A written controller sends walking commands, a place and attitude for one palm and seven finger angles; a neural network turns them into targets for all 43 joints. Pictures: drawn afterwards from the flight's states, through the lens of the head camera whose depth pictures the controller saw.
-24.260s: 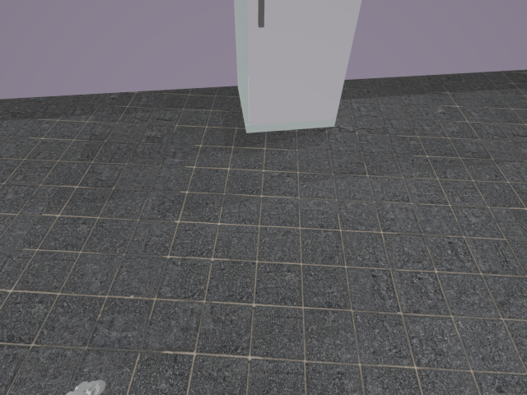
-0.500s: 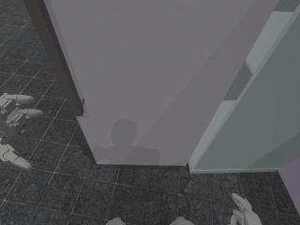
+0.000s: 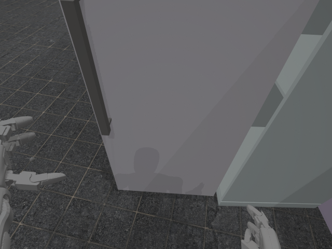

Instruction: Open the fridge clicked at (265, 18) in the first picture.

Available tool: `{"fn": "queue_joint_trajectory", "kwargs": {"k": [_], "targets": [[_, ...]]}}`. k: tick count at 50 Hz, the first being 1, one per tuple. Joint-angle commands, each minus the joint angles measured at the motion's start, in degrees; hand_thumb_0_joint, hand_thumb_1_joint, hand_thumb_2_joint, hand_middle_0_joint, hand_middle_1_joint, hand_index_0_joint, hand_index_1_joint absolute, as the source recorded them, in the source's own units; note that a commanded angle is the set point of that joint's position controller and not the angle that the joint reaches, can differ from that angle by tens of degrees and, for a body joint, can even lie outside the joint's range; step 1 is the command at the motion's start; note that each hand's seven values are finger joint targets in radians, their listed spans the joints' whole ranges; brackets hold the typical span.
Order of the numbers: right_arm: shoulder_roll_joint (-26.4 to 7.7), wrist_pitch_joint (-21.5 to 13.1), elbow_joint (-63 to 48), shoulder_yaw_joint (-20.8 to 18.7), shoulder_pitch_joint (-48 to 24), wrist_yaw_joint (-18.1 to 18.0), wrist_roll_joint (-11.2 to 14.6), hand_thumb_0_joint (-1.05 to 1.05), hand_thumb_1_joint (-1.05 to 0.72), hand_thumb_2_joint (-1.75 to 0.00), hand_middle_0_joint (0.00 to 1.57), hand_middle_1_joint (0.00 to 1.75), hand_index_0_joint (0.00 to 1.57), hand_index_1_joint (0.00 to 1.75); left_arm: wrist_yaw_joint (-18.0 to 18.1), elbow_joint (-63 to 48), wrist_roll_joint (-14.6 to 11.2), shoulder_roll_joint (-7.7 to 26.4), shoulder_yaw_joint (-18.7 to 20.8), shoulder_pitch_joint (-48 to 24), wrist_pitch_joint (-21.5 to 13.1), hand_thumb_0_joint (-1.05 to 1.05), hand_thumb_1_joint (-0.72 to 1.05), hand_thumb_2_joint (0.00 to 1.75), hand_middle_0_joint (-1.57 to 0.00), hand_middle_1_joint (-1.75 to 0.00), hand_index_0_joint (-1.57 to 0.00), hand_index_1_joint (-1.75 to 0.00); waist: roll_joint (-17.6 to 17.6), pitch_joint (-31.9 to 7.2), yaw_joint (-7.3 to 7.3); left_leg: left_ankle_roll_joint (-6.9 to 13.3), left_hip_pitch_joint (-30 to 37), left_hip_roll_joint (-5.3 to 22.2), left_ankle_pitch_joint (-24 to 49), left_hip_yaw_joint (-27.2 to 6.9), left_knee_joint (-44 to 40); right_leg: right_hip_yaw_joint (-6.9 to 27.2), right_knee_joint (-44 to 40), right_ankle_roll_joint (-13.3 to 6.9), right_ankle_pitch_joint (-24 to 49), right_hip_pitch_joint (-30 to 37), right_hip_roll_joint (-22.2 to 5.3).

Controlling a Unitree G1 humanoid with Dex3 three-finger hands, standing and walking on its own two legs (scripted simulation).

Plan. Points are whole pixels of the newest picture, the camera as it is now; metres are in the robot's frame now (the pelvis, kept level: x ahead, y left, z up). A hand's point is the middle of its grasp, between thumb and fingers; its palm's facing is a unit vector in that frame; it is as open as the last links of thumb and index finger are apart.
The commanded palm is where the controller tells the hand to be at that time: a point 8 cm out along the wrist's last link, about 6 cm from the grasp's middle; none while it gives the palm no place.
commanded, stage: draw the hand back to the body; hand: left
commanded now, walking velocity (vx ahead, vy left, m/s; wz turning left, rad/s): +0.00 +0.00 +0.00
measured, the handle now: (95, 79) +0.50 +0.25 +0.14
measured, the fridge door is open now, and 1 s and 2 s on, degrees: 88 88 88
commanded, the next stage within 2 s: step back with the hand held close in 0.86 s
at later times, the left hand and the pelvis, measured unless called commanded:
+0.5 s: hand (33, 139) +0.25 +0.26 +0.19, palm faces +0.48 -0.78 -0.40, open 8.6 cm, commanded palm +0.19 +0.29 +0.21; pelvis +0.05 -0.01 +0.03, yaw +0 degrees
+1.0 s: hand (36, 146) +0.23 +0.25 +0.19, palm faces +0.48 -0.78 -0.40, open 7.4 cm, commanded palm +0.18 +0.28 +0.21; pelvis +0.04 -0.02 +0.03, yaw -1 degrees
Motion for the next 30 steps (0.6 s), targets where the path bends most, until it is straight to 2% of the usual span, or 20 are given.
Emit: {"fn": "queue_joint_trajectory", "kwargs": {"k": [1,3,4,5,6,9,10,12,13,14,17,18,20,22,24,27,30], "targets": [[-8.4,-2.8,-6.1,-3.6,-5.1,-0.6,-0.5,0.00,-0.90,-0.90,0.20,0.30,0.20,0.30,7.5,-15.8,3.2,12.6,4.5,-7.5,-3.1,0.00,0.07,0.50,-0.23,-0.79,-0.23,-0.79,6.8,-4.4,1.16,1.6,3.2,-0.9,0.2,1.0,-16.6,-2.2,-8.6,-3.1,-1.2,10.9,2.2],[-8.4,-2.9,-5.3,-3.5,-5.2,-0.7,-0.5,0.00,-0.90,-0.90,0.20,0.30,0.20,0.30,8.1,-16.0,4.0,11.8,3.6,-7.4,-2.8,0.00,0.14,0.53,-0.23,-0.75,-0.23,-0.75,6.1,-2.8,1.10,1.7,5.2,-0.8,3.8,1.4,-17.6,-2.3,-9.8,-3.1,0.8,12.2,2.3],[-8.1,-2.9,-5.2,-3.5,-5.4,-0.6,-0.7,0.00,-0.90,-0.90,0.20,0.30,0.20,0.30,8.1,-16.5,4.2,10.4,2.5,-7.1,-2.6,0.00,0.17,0.55,-0.22,-0.73,-0.22,-0.73,5.9,-2.8,1.21,1.7,6.3,-0.9,5.5,1.6,-18.0,-2.5,-10.2,-3.0,1.8,13.1,2.2],[-8.1,-2.8,-5.0,-3.5,-5.5,-0.5,-0.6,0.00,-0.90,-0.90,0.20,0.30,0.20,0.30,8.2,-17.0,4.5,10.4,2.5,-7.1,-2.5,0.00,0.21,0.57,-0.22,-0.70,-0.22,-0.70,6.0,-2.9,1.30,1.7,7.5,-0.8,6.8,1.7,-18.5,-2.5,-10.6,-3.0,2.6,13.6,2.3],[-7.9,-2.8,-5.0,-3.6,-5.7,-0.5,-0.7,0.00,-0.90,-0.90,0.20,0.30,0.20,0.30,8.2,-17.6,4.5,9.7,2.1,-6.3,-2.2,0.00,0.25,0.58,-0.22,-0.68,-0.22,-0.68,4.8,-2.8,1.39,1.8,8.3,-0.9,8.5,2.0,-18.6,-2.7,-11.0,-2.9,3.7,14.5,2.2],[-7.7,-3.0,-4.9,-3.5,-6.2,-0.1,-0.9,0.00,-0.90,-0.90,0.20,0.30,0.20,0.30,8.0,-20.4,4.6,9.2,2.3,-3.6,-1.9,0.00,0.36,0.64,-0.22,-0.62,-0.22,-0.62,4.2,-3.8,2.08,1.7,11.0,-0.8,15.2,2.4,-19.5,-3.2,-11.9,-2.9,7.9,17.8,2.1],[-7.6,-3.0,-5.0,-3.6,-6.6,0.1,-1.0,0.00,-0.90,-0.90,0.20,0.30,0.20,0.30,8.0,-22.5,4.7,9.4,2.4,-3.2,-2.0,0.00,0.39,0.65,-0.22,-0.60,-0.22,-0.60,5.5,-4.7,2.28,1.7,12.2,-0.9,17.2,2.7,-19.6,-3.1,-12.2,-2.9,9.3,18.7,2.0],[-7.6,-3.4,-4.8,-3.5,-6.9,0.4,-1.2,0.00,-0.90,-0.90,0.20,0.30,0.20,0.30,7.8,-24.5,4.7,9.9,3.3,-0.5,-1.7,0.00,0.47,0.69,-0.22,-0.55,-0.22,-0.55,6.7,-4.2,2.78,1.7,13.3,-0.9,21.1,2.9,-19.9,-3.2,-13.1,-2.8,12.0,20.0,1.9],[-7.2,-3.4,-4.9,-3.5,-6.7,0.5,-1.2,0.00,-0.90,-0.90,0.20,0.30,0.20,0.30,7.8,-25.7,4.7,9.5,3.2,0.4,-1.7,0.00,0.50,0.71,-0.21,-0.53,-0.21,-0.53,5.3,-4.7,2.79,1.6,13.9,-0.8,23.2,3.1,-20.1,-3.5,-13.0,-2.7,13.5,21.0,1.8],[-7.0,-3.2,-4.9,-3.5,-6.9,0.7,-1.2,0.00,-0.90,-0.90,0.20,0.30,0.20,0.30,7.7,-25.8,4.7,9.2,3.3,1.6,-1.6,0.00,0.54,0.73,-0.21,-0.51,-0.21,-0.51,4.6,-3.6,2.84,1.5,13.9,-0.7,23.8,3.5,-20.4,-3.6,-13.3,-2.6,14.1,21.2,1.9],[-6.8,-3.2,-4.9,-3.7,-7.3,0.8,-1.3,0.00,-0.90,-0.90,0.20,0.30,0.20,0.30,7.4,-28.6,4.6,10.1,5.0,4.5,-1.7,0.00,0.65,0.78,-0.21,-0.45,-0.21,-0.45,5.7,-3.4,3.36,1.5,14.5,-0.9,24.7,4.0,-21.1,-3.5,-14.5,-2.4,15.8,22.7,2.0],[-6.4,-3.0,-5.0,-3.5,-7.3,1.0,-1.2,0.00,-0.90,-0.90,0.20,0.30,0.20,0.30,7.3,-29.1,4.6,9.1,4.3,5.2,-1.7,0.00,0.68,0.80,-0.21,-0.43,-0.21,-0.43,5.7,-2.6,3.19,1.4,14.4,-1.0,24.5,4.4,-21.4,-3.6,-14.6,-2.3,16.0,22.9,1.8],[-6.1,-2.6,-5.1,-3.7,-7.4,0.9,-1.2,0.00,-0.90,-0.90,0.20,0.30,0.20,0.30,7.1,-29.9,4.4,8.7,4.3,6.1,-1.9,0.00,0.75,0.83,-0.21,-0.38,-0.21,-0.38,3.4,-2.4,3.05,1.6,14.8,-1.0,23.5,4.9,-21.8,-3.6,-15.2,-2.1,16.2,23.0,2.1],[-6.2,-2.6,-5.1,-3.8,-7.7,0.8,-1.3,0.00,-0.90,-0.90,0.20,0.30,0.20,0.30,6.8,-31.1,4.2,8.9,4.8,7.7,-2.1,0.00,0.83,0.87,-0.20,-0.34,-0.20,-0.34,4.8,-2.0,3.28,1.8,15.3,-1.1,23.4,5.3,-22.1,-3.4,-16.2,-2.0,17.3,23.5,2.0],[-5.8,-2.4,-5.2,-3.7,-7.9,0.9,-1.3,0.00,-0.90,-0.90,0.20,0.30,0.20,0.30,6.7,-32.5,4.2,8.4,4.5,8.3,-2.4,0.00,0.90,0.90,-0.20,-0.30,-0.20,-0.30,3.5,-2.2,3.26,1.8,15.5,-1.1,23.6,5.5,-22.3,-3.5,-16.1,-1.8,17.7,24.2,1.9],[-6.1,-1.7,-4.7,-4.1,-7.6,0.7,-1.1,0.00,-0.90,-0.90,0.20,0.30,0.20,0.30,6.4,-28.6,4.0,8.0,4.9,10.5,-1.9,0.00,0.90,0.90,-0.20,-0.30,-0.20,-0.30,2.0,0.1,3.13,2.0,15.4,-1.0,22.2,5.9,-22.8,-3.4,-17.4,-1.5,17.2,23.1,2.1],[-5.8,-1.1,-4.7,-4.2,-7.7,0.6,-1.2,0.00,-0.90,-0.90,0.20,0.30,0.20,0.30,6.5,-29.0,4.1,8.0,4.9,9.1,-2.3,0.00,0.90,0.90,-0.20,-0.30,-0.20,-0.30,1.6,-1.3,2.95,2.2,16.0,-1.3,21.9,6.2,-22.8,-3.2,-17.3,-1.4,17.4,23.9,1.9]]}}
